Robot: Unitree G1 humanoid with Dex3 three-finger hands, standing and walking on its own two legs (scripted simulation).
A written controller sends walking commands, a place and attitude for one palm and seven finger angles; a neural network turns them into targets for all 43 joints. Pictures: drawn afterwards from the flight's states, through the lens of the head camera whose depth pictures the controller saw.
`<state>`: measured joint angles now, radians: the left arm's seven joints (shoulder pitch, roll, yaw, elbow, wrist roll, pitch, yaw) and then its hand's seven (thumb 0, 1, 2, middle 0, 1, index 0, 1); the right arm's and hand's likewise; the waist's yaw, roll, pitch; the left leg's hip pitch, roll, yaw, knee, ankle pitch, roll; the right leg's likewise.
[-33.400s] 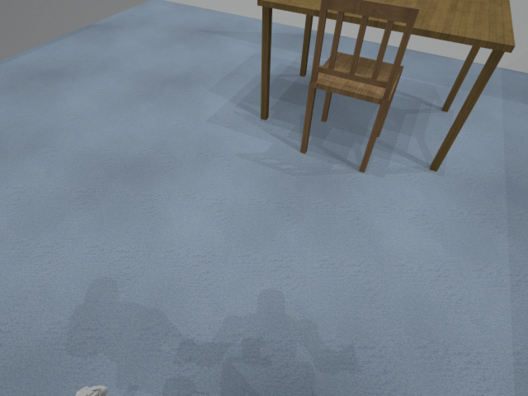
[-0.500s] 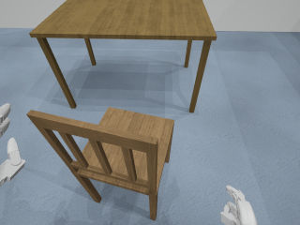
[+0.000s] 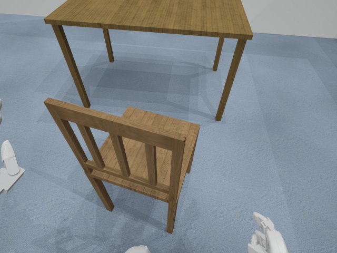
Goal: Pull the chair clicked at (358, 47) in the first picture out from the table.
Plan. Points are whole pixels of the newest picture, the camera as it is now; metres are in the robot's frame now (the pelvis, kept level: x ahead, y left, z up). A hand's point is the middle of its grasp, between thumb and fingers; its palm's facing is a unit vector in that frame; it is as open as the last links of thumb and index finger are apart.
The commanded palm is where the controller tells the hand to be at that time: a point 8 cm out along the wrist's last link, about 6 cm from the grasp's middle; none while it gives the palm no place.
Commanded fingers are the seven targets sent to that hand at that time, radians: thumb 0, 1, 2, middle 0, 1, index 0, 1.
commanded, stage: step back with the hand held close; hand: left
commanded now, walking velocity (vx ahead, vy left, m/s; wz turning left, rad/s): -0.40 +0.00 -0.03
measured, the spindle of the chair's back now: (121, 156) +0.40 +0.19 -0.09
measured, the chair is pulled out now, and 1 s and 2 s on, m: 0.64 0.64 0.64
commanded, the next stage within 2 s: stop stepping back and stand still in 0.46 s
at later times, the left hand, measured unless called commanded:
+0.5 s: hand (24, 218) +0.13 +0.21 +0.19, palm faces +0.31 -0.80 -0.52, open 7.4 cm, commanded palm +0.07 +0.26 +0.19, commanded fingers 0.00 0.90 0.90 -0.20 -0.30 -0.20 -0.30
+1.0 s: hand out of the picture -0.02 +0.23 +0.18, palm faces +0.50 -0.80 -0.35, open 7.4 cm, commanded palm -0.07 +0.25 +0.19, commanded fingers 0.00 0.90 0.90 -0.20 -0.30 -0.20 -0.30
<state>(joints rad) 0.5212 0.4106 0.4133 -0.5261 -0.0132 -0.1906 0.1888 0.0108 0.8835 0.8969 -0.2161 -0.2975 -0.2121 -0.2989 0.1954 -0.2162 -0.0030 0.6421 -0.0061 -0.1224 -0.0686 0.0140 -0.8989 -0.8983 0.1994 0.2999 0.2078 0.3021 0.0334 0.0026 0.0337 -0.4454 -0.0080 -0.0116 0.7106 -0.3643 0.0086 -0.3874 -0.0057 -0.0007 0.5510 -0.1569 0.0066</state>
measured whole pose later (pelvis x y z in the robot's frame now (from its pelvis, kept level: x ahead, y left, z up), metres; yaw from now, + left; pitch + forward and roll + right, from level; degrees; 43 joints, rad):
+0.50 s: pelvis -0.09 -0.03 +0.01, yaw -3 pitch +2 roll -1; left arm 0.57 0.48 0.42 -0.56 -0.03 -0.26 0.12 0.01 0.88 0.90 -0.22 -0.30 -0.21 -0.30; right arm 0.14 -0.18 -0.01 0.68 0.00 -0.13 -0.07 0.01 -0.90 -0.90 0.20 0.30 0.21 0.30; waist 0.01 -0.02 0.01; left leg -0.49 -0.01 -0.02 0.82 -0.40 -0.01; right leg -0.22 0.01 0.01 0.44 -0.26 -0.01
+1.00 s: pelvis -0.22 -0.05 +0.01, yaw -2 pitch -1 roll +0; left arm 0.48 0.38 0.40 -0.40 -0.03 -0.15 0.17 0.01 0.88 0.90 -0.21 -0.30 -0.21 -0.30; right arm 0.30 -0.22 0.01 0.66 0.00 -0.09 -0.07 0.02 -0.90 -0.90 0.20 0.30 0.21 0.30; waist 0.01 -0.04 -0.12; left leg -0.23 0.02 0.04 0.64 -0.44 0.04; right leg -0.37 -0.04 -0.12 0.55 -0.29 -0.03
